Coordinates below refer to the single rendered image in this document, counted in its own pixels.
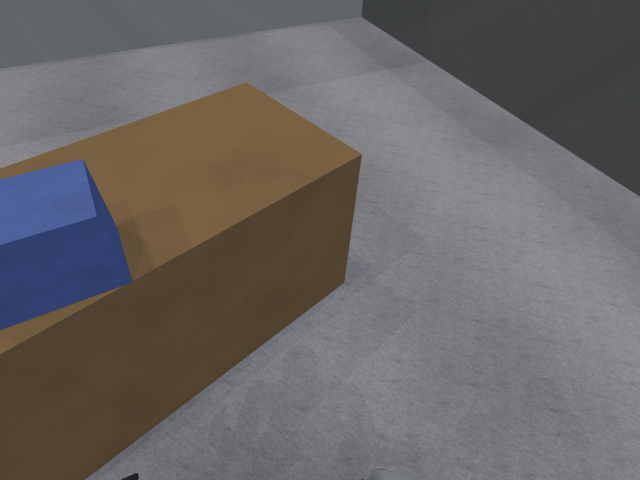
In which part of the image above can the pedestal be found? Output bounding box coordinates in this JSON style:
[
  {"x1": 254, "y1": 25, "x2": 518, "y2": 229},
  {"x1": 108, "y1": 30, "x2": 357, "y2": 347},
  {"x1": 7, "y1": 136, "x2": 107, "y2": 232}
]
[{"x1": 0, "y1": 82, "x2": 362, "y2": 480}]

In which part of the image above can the carton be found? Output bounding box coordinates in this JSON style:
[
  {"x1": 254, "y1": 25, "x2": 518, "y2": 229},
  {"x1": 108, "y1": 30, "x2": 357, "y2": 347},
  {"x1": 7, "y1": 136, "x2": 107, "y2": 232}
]
[{"x1": 0, "y1": 159, "x2": 132, "y2": 330}]

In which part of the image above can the robot right shin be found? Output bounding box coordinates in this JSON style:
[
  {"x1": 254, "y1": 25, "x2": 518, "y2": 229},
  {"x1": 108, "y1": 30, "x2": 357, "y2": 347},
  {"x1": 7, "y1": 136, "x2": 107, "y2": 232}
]
[{"x1": 369, "y1": 467, "x2": 389, "y2": 475}]

